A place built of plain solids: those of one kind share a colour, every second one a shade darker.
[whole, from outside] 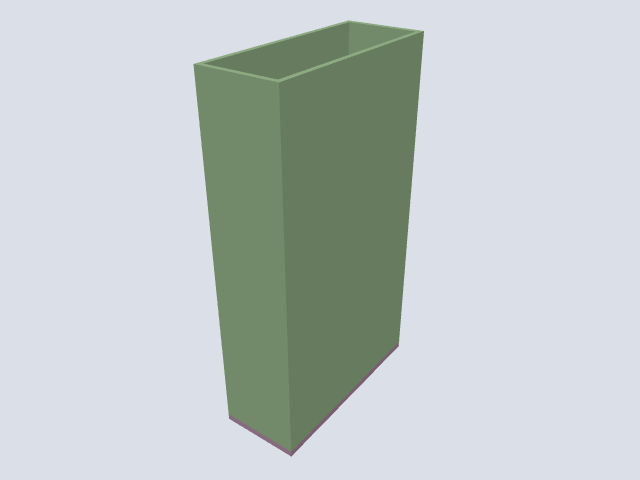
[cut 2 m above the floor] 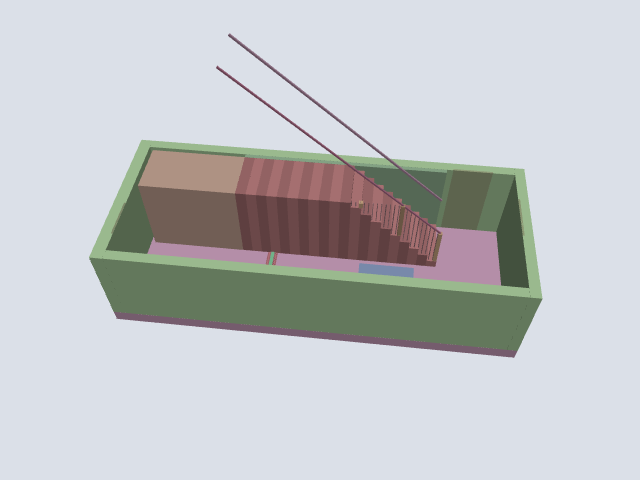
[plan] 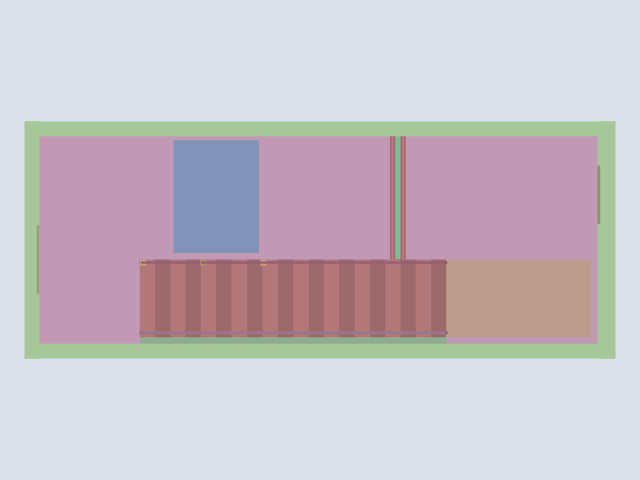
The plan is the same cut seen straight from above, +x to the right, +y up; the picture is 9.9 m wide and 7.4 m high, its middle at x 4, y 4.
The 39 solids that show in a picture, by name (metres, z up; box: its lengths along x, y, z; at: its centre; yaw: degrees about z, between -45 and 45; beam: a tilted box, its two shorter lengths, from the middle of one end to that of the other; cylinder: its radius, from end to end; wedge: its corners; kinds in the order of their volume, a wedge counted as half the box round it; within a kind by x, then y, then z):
{
 "wall_1": {"box": [0.23, 3.66, 15.9], "at": [-0.44, 4.0, 7.95]},
 "wall_2": {"box": [8.6, 0.23, 15.9], "at": [3.98, 2.29, 7.95]},
 "wall_3": {"box": [8.6, 0.23, 15.9], "at": [3.98, 5.71, 7.95]},
 "wall_4": {"box": [0.28, 3.66, 15.9], "at": [8.42, 4.0, 7.95]},
 "tread_slab_1": {"box": [0.25, 1.2, 0.21], "at": [1.34, 3.1, 0.1]},
 "tread_slab_2": {"box": [0.24, 1.2, 0.41], "at": [1.58, 3.1, 0.21]},
 "tread_slab_3": {"box": [0.24, 1.2, 0.62], "at": [1.81, 3.1, 0.31]},
 "tread_slab_4": {"box": [0.24, 1.2, 0.83], "at": [2.05, 3.1, 0.41]},
 "tread_slab_5": {"box": [0.24, 1.2, 1.03], "at": [2.28, 3.1, 0.52]},
 "tread_slab_6": {"box": [0.25, 1.2, 1.23], "at": [2.52, 3.1, 0.62]},
 "tread_slab_7": {"box": [0.25, 1.2, 1.44], "at": [2.76, 3.1, 0.72]},
 "tread_slab_8": {"box": [0.25, 1.2, 1.65], "at": [3.0, 3.1, 0.83]},
 "tread_slab_9": {"box": [0.25, 1.2, 1.86], "at": [3.23, 3.1, 0.93]},
 "tread_slab_10": {"box": [0.24, 1.2, 2.06], "at": [3.47, 3.1, 1.03]},
 "tread_slab_11": {"box": [0.24, 1.2, 2.27], "at": [3.71, 3.1, 1.13]},
 "tread_slab_12": {"box": [0.25, 1.2, 2.47], "at": [3.94, 3.1, 1.24]},
 "tread_slab_13": {"box": [0.24, 1.2, 2.68], "at": [4.18, 3.1, 1.34]},
 "tread_slab_14": {"box": [0.24, 1.2, 2.89], "at": [4.42, 3.1, 1.44]},
 "tread_slab_15": {"box": [0.25, 1.2, 3.09], "at": [4.65, 3.1, 1.55]},
 "tread_slab_16": {"box": [0.24, 1.2, 3.3], "at": [4.89, 3.1, 1.65]},
 "tread_slab_17": {"box": [0.24, 1.2, 3.51], "at": [5.12, 3.1, 1.75]},
 "tread_slab_18": {"box": [0.24, 1.2, 3.71], "at": [5.36, 3.1, 1.86]},
 "tread_slab_19": {"box": [0.24, 1.2, 3.92], "at": [5.59, 3.1, 1.96]},
 "tread_slab_20": {"box": [0.25, 1.2, 4.12], "at": [5.83, 3.1, 2.06]},
 "landing_slab_1": {"box": [2.23, 1.2, 4.33], "at": [7.06, 3.1, 2.17]},
 "floor_slab_1": {"box": [9.11, 3.66, 0.3], "at": [4.0, 4.0, -0.15]},
 "wall_wall_1": {"box": [4.73, 0.1, 15.4], "at": [3.59, 2.45, 7.7]},
 "corr_mat_top_1": {"box": [1.32, 1.74, 0.09], "at": [2.4, 4.67, -0.03]},
 "door_leaf_1": {"box": [0.9, 0.045, 2.05], "at": [0.62, 2.38, 1.02]},
 "door_leaf_2": {"box": [0.045, 0.9, 2.05], "at": [8.3, 4.7, 1.02]},
 "door_front_leaf_1": {"box": [0.045, 1.06, 2.07], "at": [-0.35, 3.7, 1.03]},
 "corr_cablecover_1": {"box": [0.24, 1.9, 0.09], "at": [5.2, 4.65, -0.04]},
 "corr_cablecover_2": {"box": [0.19, 1.9, 0.09], "at": [5.2, 4.65, -0.03]},
 "corr_cablecover_3": {"box": [0.14, 1.9, 0.09], "at": [5.2, 4.65, -0.02]},
 "posts_1": {"box": [0.1, 0.1, 0.98], "at": [1.27, 3.65, 0.7]},
 "posts_2": {"box": [0.1, 0.1, 0.97], "at": [2.2, 3.65, 1.52]},
 "corr_cablecover_top_1": {"box": [0.09, 1.9, 0.09], "at": [5.2, 4.65, -0.01]},
 "handrail_rail_1": {"beam": [0.045, 0.045], "from": [1.22, 2.57, 1.15], "to": [5.95, 2.57, 5.28]},
 "rail_top_1": {"beam": [0.04, 0.04], "from": [1.22, 3.65, 1.15], "to": [5.95, 3.65, 5.28]}
}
